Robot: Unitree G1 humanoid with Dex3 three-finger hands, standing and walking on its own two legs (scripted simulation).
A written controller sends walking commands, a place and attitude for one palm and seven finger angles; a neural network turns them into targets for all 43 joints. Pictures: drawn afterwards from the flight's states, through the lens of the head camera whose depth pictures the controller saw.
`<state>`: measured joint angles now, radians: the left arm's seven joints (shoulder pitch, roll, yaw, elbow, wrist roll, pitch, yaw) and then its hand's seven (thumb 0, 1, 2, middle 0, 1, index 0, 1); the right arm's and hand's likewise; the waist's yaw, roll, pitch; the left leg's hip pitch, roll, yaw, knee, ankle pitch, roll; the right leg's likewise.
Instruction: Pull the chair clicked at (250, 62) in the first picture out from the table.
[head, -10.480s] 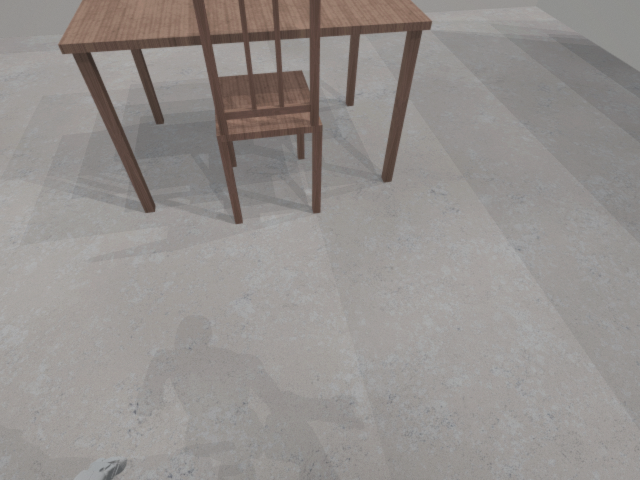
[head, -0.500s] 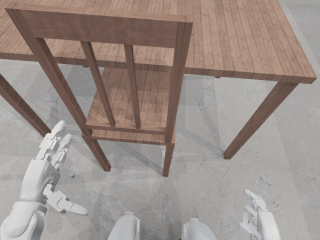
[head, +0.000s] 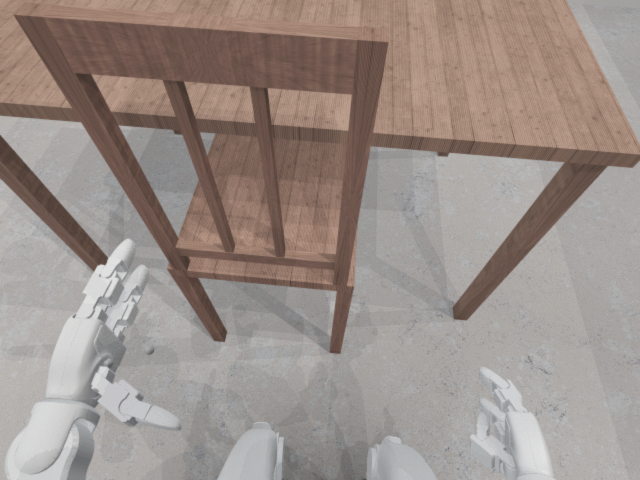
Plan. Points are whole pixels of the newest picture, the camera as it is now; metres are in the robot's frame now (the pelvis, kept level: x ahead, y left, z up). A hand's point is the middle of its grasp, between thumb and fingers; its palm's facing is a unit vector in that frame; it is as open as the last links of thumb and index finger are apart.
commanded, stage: aim the fingers beside a spindle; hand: left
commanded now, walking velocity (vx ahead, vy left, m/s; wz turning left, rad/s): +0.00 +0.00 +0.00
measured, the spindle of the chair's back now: (208, 184) +0.50 +0.20 +0.03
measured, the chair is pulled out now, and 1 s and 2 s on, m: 0.00 0.00 0.00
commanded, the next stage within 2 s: push the fingers through the gap in 1.92 s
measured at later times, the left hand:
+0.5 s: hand (168, 322) +0.29 +0.20 +0.03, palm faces -0.04 -1.00 -0.06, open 16.9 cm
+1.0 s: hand (191, 295) +0.33 +0.19 +0.01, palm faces -0.05 -1.00 -0.05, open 16.9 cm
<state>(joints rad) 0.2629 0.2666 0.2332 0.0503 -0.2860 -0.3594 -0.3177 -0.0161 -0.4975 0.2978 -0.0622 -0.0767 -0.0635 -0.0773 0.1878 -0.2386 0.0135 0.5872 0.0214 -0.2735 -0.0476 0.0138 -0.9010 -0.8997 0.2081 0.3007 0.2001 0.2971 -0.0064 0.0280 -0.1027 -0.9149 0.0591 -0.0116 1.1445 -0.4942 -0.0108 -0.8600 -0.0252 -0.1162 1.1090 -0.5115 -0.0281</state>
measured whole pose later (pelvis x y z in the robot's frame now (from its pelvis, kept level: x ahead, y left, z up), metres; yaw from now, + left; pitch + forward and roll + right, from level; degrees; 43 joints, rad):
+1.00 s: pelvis -0.01 +0.01 -0.02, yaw -1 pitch +20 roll -2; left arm -0.11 0.26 0.23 0.34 -0.22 -0.40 -0.26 -0.02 -0.50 0.30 -0.06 -0.08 -0.06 -0.08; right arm 0.19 -0.26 0.02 0.61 0.00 -0.24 -0.03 0.01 -0.90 -0.90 0.21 0.30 0.20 0.30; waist -0.03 0.02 -0.13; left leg -1.09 0.06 0.00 1.25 -0.52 0.00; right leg -1.04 -0.03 -0.09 1.22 -0.53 -0.02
